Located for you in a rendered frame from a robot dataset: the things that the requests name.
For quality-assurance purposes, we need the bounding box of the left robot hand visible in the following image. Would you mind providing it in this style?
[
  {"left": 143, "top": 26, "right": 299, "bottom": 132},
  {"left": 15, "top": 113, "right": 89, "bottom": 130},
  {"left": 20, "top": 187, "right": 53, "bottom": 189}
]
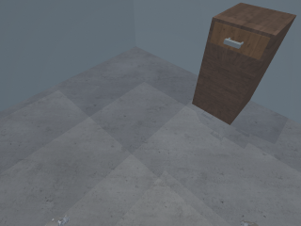
[{"left": 45, "top": 215, "right": 70, "bottom": 226}]

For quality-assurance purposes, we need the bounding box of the handle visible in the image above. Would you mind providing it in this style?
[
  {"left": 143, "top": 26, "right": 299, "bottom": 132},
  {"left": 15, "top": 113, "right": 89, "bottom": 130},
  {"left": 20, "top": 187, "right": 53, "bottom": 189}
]
[{"left": 223, "top": 38, "right": 244, "bottom": 49}]

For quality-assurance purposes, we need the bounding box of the drawer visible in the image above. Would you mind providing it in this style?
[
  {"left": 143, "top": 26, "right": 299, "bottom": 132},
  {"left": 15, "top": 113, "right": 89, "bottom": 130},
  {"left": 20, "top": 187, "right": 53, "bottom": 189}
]
[{"left": 210, "top": 22, "right": 271, "bottom": 59}]

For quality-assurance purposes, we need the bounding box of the cabinet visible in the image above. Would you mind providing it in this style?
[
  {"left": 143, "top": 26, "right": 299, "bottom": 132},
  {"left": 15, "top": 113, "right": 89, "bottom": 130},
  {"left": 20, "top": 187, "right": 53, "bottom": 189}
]
[{"left": 192, "top": 3, "right": 296, "bottom": 125}]

